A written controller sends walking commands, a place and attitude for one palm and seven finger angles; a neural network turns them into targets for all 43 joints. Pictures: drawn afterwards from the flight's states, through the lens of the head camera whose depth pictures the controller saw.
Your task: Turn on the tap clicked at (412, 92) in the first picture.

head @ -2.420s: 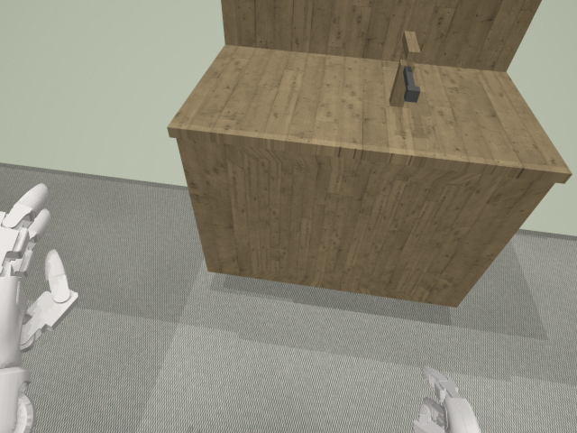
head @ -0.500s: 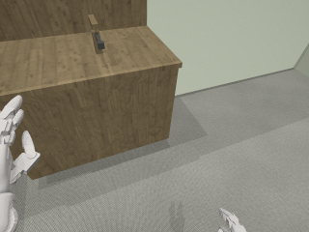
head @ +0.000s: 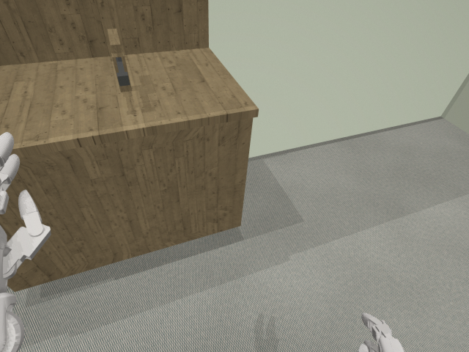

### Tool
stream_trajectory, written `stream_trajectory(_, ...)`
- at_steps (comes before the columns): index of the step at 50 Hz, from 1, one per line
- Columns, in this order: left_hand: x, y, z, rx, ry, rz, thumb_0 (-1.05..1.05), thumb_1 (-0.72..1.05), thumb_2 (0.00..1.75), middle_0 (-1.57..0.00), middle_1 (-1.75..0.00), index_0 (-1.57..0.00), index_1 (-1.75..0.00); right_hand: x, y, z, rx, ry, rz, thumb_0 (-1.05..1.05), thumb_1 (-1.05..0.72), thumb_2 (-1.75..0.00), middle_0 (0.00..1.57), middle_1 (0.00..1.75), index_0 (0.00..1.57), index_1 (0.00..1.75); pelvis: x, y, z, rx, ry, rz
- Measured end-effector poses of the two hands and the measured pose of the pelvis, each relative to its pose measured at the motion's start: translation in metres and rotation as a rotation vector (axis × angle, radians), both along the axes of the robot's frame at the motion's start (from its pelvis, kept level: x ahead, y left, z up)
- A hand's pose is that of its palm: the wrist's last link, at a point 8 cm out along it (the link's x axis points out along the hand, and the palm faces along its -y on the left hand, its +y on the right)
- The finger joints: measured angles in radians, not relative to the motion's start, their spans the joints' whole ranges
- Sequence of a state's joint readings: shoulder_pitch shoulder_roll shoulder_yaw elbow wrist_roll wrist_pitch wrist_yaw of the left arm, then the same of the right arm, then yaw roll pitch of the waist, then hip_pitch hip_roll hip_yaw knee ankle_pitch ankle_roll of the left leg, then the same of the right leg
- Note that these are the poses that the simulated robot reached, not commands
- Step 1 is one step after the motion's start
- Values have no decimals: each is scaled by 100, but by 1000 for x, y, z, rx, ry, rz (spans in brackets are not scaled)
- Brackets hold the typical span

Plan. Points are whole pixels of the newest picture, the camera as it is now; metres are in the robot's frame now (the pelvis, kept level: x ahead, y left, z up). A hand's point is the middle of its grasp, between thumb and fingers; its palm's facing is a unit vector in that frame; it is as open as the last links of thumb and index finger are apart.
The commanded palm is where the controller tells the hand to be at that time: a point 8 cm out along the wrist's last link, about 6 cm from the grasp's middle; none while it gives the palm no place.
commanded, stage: take the last steps up to it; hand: left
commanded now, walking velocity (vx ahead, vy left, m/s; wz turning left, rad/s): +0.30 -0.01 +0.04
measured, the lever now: (123, 78) +0.75 +0.37 +0.10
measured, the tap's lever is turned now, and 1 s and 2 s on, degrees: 0 0 0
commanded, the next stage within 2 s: come to a stop and stand still in 1.34 s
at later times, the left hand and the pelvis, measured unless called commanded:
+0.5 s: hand (156, 170) +0.33 +0.15 +0.18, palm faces +0.41 -0.79 -0.46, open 7.4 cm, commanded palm +0.26 +0.20 +0.19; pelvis +0.11 -0.09 +0.02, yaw +3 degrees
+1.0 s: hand (174, 119) +0.44 +0.15 +0.19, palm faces +0.46 -0.76 -0.46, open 7.4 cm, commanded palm +0.40 +0.19 +0.19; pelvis +0.25 -0.10 +0.01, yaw +3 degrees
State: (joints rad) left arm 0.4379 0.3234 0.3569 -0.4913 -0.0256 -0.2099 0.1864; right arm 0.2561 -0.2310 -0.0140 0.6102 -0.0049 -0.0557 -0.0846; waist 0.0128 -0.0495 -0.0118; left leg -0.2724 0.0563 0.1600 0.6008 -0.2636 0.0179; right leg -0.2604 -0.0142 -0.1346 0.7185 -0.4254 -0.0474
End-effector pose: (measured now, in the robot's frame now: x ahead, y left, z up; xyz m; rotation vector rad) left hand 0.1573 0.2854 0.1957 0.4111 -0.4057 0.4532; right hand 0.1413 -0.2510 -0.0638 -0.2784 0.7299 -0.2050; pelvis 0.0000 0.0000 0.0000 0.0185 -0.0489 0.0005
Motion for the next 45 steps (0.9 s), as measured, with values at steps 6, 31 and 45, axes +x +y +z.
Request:
stream_trajectory(6, 37, -22, 7, 42, 69, -22, 2, 89, 90, -21, -31, -21, -30, 38, 28, -4, 134, -40, 62, 1, -90, -90, 20, 30, 19, 30, 23, -15, 8, -19, 7, 25)
stream_trajectory(31, 160, -97, 17, 129, 112, -41, 2, 89, 90, -22, -31, -21, -31, 166, -93, 0, 12, 63, 27, 1, -90, -90, 20, 30, 19, 30, 151, -87, 13, 11, 58, 38)
stream_trajectory(45, 234, -85, 14, 92, 80, -22, 2, 89, 90, -21, -31, -21, -30, 239, -30, -10, 179, -3, 72, 1, -90, -90, 20, 30, 20, 30, 223, -84, 9, -16, 41, 39)
